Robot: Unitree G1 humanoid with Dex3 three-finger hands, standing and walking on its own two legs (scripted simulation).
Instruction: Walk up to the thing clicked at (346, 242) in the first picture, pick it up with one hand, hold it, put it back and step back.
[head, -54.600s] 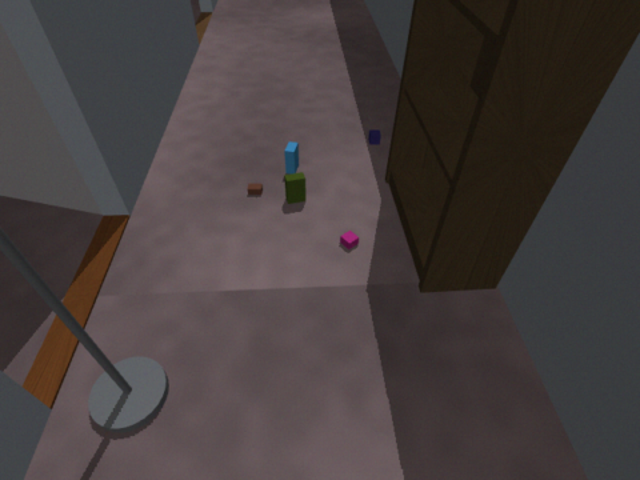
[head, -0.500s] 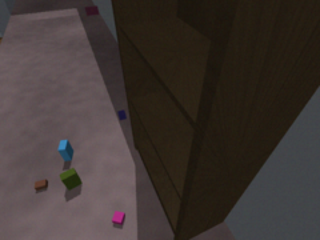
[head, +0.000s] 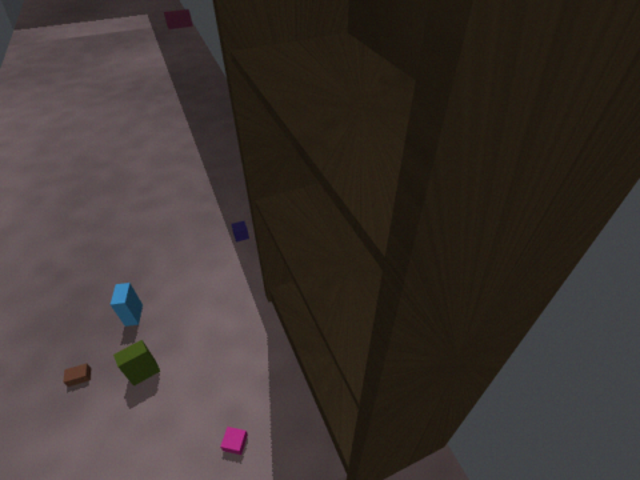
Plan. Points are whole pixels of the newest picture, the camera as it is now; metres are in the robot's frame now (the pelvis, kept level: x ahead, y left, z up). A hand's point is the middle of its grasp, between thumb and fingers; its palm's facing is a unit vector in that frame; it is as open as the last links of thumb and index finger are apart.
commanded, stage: stand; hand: left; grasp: from above
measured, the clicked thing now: (234, 440) +0.43 +0.28 -0.76
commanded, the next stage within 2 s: step back in 0.76 s
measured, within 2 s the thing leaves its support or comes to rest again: neither
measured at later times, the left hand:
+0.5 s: hand out of the picture +0.07 +0.25 -0.16, palm faces +0.01 -0.94 -0.34, open 7.4 cm
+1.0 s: hand out of the picture +0.08 +0.28 -0.17, palm faces -0.02 -0.92 -0.39, open 7.4 cm
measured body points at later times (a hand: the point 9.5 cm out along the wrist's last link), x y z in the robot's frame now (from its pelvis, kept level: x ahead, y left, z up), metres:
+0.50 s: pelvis +0.00 +0.00 +0.00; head +0.02 -0.01 +0.45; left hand +0.07 +0.29 -0.13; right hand +0.07 -0.30 -0.14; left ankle -0.02 +0.14 -0.75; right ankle -0.02 -0.12 -0.75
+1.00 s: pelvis -0.03 +0.02 -0.01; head +0.03 +0.02 +0.43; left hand +0.08 +0.33 -0.14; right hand +0.06 -0.30 -0.13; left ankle -0.05 +0.14 -0.72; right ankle -0.02 -0.12 -0.75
